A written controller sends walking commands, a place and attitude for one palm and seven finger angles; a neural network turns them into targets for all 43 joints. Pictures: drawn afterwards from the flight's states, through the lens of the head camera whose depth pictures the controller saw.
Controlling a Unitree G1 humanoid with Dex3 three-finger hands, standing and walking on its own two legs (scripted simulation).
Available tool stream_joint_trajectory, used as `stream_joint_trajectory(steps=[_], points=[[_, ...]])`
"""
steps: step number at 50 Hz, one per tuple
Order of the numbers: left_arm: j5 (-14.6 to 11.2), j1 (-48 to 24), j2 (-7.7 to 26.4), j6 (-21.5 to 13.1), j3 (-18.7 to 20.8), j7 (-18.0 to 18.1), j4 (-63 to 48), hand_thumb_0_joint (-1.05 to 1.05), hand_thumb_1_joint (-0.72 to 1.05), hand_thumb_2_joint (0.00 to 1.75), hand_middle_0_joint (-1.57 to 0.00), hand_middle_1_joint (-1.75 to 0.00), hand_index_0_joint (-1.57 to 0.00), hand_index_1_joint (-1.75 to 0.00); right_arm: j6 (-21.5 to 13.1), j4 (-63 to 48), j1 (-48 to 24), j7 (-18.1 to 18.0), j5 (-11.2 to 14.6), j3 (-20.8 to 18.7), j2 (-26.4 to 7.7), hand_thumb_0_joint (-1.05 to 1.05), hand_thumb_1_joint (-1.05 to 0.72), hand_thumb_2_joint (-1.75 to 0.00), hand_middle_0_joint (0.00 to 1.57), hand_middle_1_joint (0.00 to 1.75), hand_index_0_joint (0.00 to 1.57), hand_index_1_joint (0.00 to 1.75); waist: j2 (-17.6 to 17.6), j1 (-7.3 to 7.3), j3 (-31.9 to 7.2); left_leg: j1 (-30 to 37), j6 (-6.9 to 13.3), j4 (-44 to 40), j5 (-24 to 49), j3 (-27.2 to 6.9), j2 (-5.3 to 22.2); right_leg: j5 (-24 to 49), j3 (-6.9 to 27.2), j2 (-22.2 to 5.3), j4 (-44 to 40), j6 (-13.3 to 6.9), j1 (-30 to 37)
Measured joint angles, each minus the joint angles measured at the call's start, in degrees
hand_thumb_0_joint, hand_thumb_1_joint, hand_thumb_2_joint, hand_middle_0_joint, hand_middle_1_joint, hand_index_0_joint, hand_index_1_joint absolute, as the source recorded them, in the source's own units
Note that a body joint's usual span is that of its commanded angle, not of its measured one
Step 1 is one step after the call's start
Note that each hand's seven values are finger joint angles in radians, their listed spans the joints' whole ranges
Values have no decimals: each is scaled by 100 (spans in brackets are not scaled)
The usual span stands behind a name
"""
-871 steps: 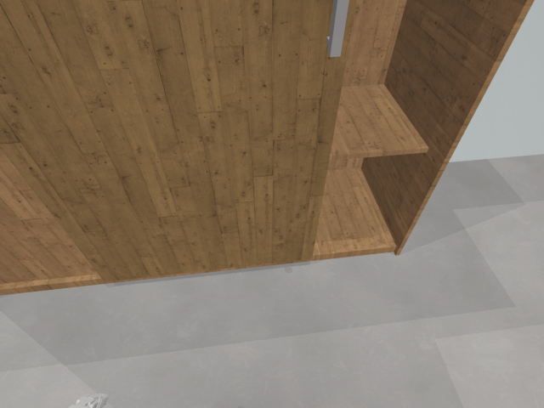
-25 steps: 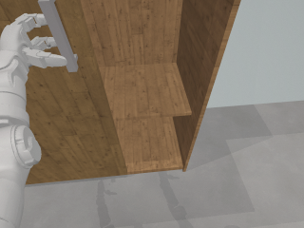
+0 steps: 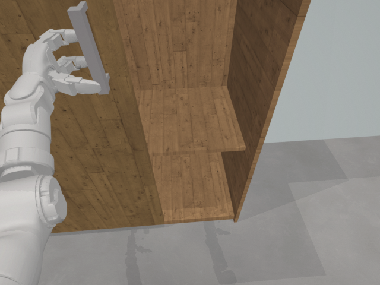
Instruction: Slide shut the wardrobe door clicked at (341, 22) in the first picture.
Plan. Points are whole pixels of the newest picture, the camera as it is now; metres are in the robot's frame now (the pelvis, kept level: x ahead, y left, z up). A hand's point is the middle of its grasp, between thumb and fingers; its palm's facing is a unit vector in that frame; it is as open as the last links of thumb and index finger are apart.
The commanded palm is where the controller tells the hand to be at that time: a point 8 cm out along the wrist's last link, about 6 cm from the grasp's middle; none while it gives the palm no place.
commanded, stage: slide the fingers in behind the handle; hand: left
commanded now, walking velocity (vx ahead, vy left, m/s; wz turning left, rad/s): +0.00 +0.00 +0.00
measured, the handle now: (94, 50) +0.52 +0.20 +0.25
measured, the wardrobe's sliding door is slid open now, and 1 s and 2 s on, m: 0.38 0.38 0.38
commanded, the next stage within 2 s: grip the handle and tug to test in 1.34 s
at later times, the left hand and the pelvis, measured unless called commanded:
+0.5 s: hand (85, 65) +0.46 +0.20 +0.25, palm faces +0.08 -1.00 +0.00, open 14.0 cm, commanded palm +0.44 +0.24 +0.25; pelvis +0.00 -0.01 +0.00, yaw +0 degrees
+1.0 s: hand (96, 63) +0.47 +0.18 +0.25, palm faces +0.07 -1.00 +0.01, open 14.0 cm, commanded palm +0.44 +0.23 +0.25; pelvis +0.00 +0.00 +0.00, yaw +0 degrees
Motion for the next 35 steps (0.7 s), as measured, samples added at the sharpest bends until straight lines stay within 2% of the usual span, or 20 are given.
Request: stream_joint_trajectory(steps=[12,26,31,35], points=[[-37,-255,-110,43,-242,95,149,-1,-50,30,-30,-120,-30,-120,-42,-47,-327,-73,14,50,13,1,-90,-89,21,30,20,30,-18,105,38,6,-26,13,22,-113,-17,-31,-110,-15,32,-25,43],[-50,-12,-183,21,-98,161,-72,-1,-50,30,-30,-120,-30,-120,58,12,-106,-39,19,10,21,1,-90,-89,21,30,20,30,7,45,26,92,-46,-59,22,-46,21,-28,-42,25,4,-48,75],[-107,-2,-217,75,-109,162,-108,-1,-50,30,-30,-120,-30,-120,60,79,-62,-55,30,8,24,1,-90,-89,21,30,20,30,0,51,35,112,-50,-65,26,-53,31,-15,-49,36,-23,-50,107],[-44,-110,-182,104,-190,223,26,-1,-50,30,-30,-120,-30,-120,26,92,-85,-70,27,2,22,1,-90,-89,21,30,20,30,-4,25,65,63,-49,-48,38,-74,30,2,-69,36,-30,-51,78]])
